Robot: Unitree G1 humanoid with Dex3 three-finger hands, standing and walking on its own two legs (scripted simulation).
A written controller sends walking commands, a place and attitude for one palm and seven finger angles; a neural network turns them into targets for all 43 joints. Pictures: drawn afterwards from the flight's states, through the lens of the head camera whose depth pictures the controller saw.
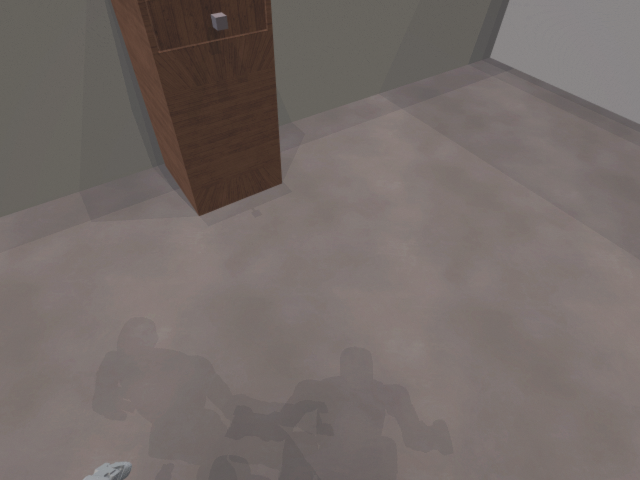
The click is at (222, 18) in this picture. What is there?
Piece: drawer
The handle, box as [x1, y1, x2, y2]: [211, 12, 228, 30]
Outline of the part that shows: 221,12 211,14 213,27 217,30 228,28 226,16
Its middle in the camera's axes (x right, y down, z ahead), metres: -0.34 -0.71 +1.25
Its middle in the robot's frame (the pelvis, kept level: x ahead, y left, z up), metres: +1.40 +0.40 +0.03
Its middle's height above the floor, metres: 0.80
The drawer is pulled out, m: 0.00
